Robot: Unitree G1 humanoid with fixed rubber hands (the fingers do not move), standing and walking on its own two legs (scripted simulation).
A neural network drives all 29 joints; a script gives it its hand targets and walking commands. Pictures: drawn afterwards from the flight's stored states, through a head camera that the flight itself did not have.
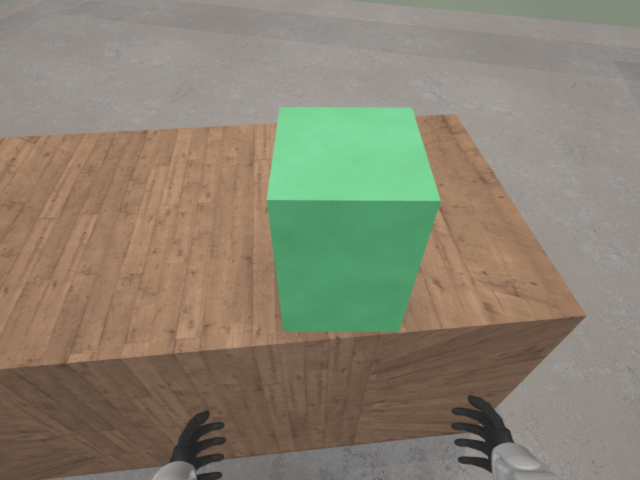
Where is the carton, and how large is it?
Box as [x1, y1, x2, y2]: [267, 107, 440, 331]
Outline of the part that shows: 280,107 267,194 267,206 283,330 398,331 440,201 412,109 369,107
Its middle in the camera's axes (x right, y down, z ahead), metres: +0.04 -0.02 +0.60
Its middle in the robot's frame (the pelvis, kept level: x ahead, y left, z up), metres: +0.49 -0.03 +0.04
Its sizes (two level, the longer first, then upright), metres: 0.201 0.192 0.291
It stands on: a pedestal, 0.66 m high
